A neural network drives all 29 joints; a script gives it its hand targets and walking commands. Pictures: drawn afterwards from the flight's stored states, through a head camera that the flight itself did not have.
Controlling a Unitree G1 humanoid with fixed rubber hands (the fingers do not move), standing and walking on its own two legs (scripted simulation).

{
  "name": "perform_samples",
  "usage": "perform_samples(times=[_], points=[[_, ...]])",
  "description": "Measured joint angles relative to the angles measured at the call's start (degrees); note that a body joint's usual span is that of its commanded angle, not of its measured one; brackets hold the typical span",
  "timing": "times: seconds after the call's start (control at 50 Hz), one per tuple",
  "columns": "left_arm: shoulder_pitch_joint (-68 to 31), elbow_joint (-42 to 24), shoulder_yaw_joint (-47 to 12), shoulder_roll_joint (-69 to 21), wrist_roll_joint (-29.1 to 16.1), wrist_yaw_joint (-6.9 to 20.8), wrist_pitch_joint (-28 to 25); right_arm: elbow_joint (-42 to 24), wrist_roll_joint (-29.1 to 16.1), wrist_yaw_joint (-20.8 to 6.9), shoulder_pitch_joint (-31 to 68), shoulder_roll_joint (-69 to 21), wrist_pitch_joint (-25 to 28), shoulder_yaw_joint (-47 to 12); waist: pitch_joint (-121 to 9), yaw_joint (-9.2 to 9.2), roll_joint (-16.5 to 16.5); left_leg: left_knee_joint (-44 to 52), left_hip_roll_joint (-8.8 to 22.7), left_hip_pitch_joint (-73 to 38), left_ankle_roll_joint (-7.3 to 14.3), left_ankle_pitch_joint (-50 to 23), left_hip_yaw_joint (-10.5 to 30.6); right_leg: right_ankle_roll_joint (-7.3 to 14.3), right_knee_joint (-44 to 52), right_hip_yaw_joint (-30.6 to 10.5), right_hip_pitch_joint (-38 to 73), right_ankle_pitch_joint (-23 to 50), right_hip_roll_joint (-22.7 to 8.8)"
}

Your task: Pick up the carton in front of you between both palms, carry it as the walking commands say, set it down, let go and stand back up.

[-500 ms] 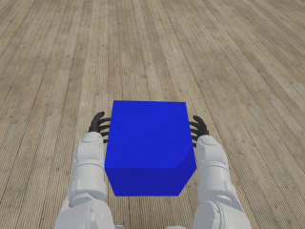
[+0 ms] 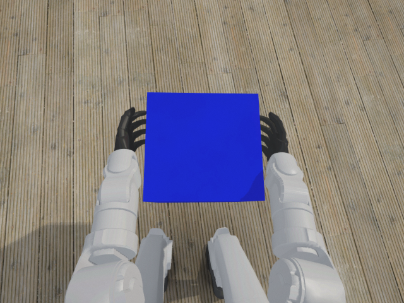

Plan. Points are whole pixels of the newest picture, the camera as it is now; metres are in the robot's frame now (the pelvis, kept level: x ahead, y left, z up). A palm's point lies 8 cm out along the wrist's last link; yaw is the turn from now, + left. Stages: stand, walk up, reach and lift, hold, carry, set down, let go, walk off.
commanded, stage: set down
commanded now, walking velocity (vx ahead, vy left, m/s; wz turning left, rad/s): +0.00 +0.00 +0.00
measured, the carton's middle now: (200, 157) +0.41 -0.03 -0.15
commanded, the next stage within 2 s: none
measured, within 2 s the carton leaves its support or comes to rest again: neither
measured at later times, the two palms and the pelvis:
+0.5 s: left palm (145, 156) +0.44 +0.11 -0.24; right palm (256, 161) +0.41 -0.19 -0.24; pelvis -0.03 +0.00 -0.13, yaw -1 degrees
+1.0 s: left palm (156, 159) +0.47 +0.10 -0.39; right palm (246, 165) +0.44 -0.20 -0.39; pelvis -0.05 +0.00 -0.24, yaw -1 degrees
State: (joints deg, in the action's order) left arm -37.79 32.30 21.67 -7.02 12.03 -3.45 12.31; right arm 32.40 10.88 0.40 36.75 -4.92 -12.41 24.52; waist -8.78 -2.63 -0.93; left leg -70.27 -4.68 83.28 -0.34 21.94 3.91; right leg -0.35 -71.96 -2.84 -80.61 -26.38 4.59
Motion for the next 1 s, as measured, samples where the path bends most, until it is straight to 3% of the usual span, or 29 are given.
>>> perform_samples(times=[0.2, 0.48, 0.8, 1.0], points=[[-4.84, 5.79, 1.54, 1.43, 1.48, -0.32, -1.03, 5.30, 0.84, 0.49, 4.42, 1.52, 0.84, 1.33, -4.03, -0.15, -0.39, -9.50, -0.72, 13.01, -0.48, 2.57, 0.24, -0.25, -9.52, 0.11, -12.92, -2.69, 0.88], [-14.21, 8.40, -2.54, 5.98, -4.39, -3.25, -2.33, 7.78, -5.48, 2.70, 13.03, 6.59, 2.49, -1.88, 0.86, 0.01, -0.83, -26.14, -2.23, 30.58, -1.24, 4.99, 0.20, -1.54, -26.15, 0.51, -30.17, -5.57, 2.23], [-26.36, 15.20, -2.59, 10.00, -5.58, -4.61, -2.10, 13.54, -6.64, 3.58, 24.50, 10.94, 1.71, -1.68, 8.62, -0.33, -1.03, -39.52, -3.66, 43.10, -2.22, 5.67, -0.29, -2.56, -39.94, 0.95, -42.58, -6.83, 3.28], [-31.96, 18.55, -5.79, 13.68, -9.69, -5.72, -3.25, 16.39, -10.72, 5.62, 30.00, 14.03, 2.51, -5.67, 15.81, -0.34, -0.84, -47.07, -3.98, 48.29, -3.10, 6.56, -0.84, -2.63, -47.93, 1.40, -48.05, -7.74, 3.86]])
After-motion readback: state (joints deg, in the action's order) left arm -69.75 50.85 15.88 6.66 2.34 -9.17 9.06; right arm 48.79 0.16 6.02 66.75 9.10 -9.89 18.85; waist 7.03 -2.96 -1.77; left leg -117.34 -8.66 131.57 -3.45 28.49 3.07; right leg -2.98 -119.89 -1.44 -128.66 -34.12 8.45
